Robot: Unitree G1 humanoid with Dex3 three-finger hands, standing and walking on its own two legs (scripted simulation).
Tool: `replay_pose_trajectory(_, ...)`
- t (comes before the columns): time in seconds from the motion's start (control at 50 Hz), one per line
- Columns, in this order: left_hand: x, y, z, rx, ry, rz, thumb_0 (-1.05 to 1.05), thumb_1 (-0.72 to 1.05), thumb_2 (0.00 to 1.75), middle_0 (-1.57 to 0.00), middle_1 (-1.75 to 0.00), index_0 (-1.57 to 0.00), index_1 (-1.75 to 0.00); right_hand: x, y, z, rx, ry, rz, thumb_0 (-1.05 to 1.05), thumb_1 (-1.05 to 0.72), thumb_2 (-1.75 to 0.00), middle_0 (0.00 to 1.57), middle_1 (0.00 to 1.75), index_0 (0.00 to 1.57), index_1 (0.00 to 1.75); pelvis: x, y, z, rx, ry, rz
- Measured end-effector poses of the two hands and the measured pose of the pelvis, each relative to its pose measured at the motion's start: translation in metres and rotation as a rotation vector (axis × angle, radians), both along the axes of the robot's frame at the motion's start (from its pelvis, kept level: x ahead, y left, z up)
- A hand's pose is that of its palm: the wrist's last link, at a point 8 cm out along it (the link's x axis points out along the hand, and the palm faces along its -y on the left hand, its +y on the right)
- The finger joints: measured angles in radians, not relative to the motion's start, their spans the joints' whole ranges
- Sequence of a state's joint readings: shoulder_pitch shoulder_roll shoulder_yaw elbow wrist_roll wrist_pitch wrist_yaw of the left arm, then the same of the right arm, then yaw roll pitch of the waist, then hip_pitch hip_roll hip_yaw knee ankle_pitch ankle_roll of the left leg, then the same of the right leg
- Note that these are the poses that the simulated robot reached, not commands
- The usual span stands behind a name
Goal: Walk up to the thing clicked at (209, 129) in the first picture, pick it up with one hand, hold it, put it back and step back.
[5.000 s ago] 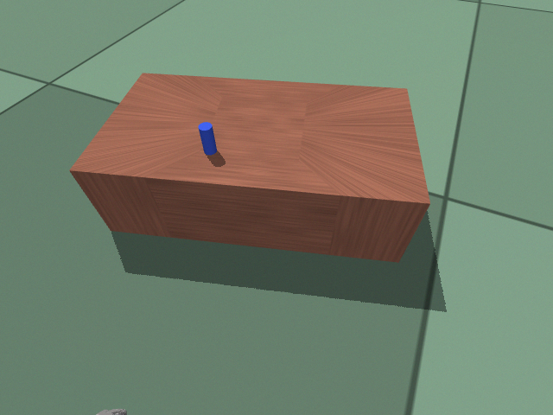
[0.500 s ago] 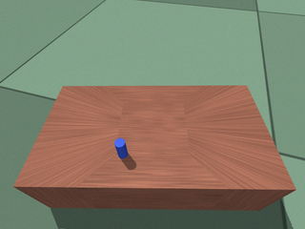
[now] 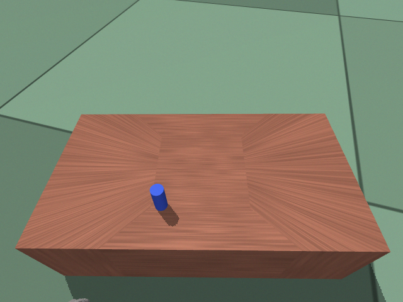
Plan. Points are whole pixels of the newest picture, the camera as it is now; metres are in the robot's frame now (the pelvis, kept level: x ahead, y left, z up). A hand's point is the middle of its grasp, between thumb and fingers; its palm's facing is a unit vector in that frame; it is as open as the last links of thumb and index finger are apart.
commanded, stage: stand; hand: left
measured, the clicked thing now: (159, 197) +0.50 +0.20 -0.33
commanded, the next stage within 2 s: go down in 1.28 s
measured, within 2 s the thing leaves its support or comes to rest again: neither
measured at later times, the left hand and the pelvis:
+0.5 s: hand out of the picture +0.08 +0.26 -0.15, palm faces -0.03 -0.93 -0.35, open 7.4 cm; pelvis +0.00 +0.00 +0.00, yaw +0 degrees
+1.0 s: hand out of the picture +0.08 +0.26 -0.15, palm faces -0.03 -0.93 -0.35, open 7.4 cm; pelvis +0.00 +0.00 +0.00, yaw +0 degrees
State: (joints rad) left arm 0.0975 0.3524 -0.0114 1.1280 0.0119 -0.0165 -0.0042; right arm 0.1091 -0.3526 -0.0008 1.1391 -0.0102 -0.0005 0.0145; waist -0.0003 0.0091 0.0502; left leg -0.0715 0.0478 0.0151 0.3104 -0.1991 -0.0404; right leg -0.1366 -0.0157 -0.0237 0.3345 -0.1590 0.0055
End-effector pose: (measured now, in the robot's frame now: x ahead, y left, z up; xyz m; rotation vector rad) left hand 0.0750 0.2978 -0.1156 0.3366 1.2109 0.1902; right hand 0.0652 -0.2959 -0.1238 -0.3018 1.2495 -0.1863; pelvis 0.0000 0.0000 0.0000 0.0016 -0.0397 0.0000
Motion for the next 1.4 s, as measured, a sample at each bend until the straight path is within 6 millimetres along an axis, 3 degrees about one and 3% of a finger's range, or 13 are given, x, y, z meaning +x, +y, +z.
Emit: replay_pose_trajectory(1.4, -0.0013, 0.0013, -0.0005, 0.0, 0.016, 0.013, 0.01, 0.9, 0.89, -0.2, -0.3, -0.2, -0.3, 0.0044, 0.0008, -0.0005, -0.001, 0.005, 0.007, 0.0, -0.91, -0.91, 0.2, 0.3, 0.2, 0.3, 0.0056, 0.0002, 0.0002, 0.0, 0.001, 0.001)
